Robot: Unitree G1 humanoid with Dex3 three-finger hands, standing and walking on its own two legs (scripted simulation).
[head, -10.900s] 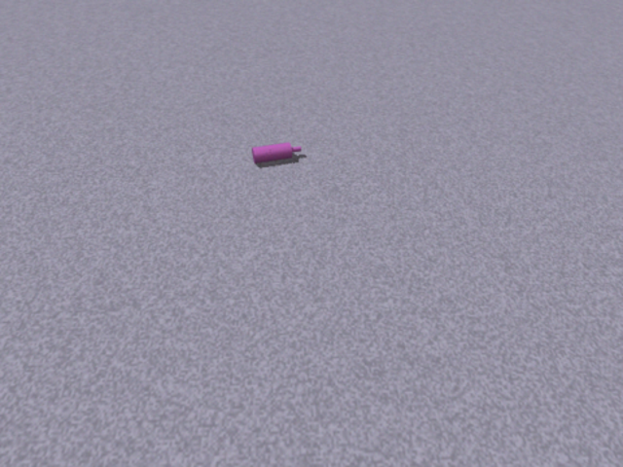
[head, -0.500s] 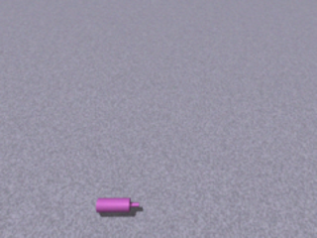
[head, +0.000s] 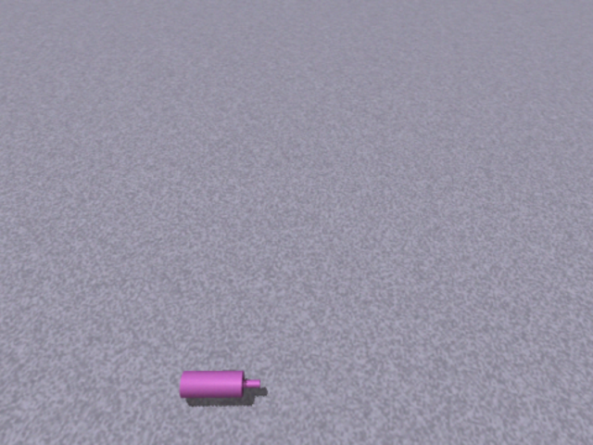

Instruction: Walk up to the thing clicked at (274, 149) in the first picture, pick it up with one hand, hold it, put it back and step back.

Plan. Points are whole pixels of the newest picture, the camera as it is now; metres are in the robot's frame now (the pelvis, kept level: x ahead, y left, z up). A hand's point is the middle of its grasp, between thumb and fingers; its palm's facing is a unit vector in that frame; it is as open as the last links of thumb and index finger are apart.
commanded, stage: stand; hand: left
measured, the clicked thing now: (221, 383) +0.40 +0.21 -0.75
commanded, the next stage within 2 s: walk up in 1.74 s
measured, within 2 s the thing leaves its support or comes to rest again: neither
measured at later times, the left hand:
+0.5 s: hand out of the picture +0.07 +0.26 -0.16, palm faces -0.03 -0.94 -0.34, open 7.3 cm
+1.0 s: hand out of the picture +0.08 +0.26 -0.16, palm faces -0.03 -0.94 -0.34, open 7.3 cm
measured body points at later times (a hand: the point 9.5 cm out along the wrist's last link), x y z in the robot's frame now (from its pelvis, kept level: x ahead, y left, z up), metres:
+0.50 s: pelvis +0.00 +0.00 +0.00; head +0.01 +0.00 +0.45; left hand +0.07 +0.30 -0.13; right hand +0.07 -0.30 -0.13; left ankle -0.01 +0.13 -0.75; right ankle +0.00 -0.11 -0.75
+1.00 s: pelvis +0.01 +0.00 +0.00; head +0.02 +0.00 +0.45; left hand +0.08 +0.30 -0.13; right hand +0.08 -0.30 -0.13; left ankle -0.01 +0.13 -0.75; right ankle +0.00 -0.11 -0.75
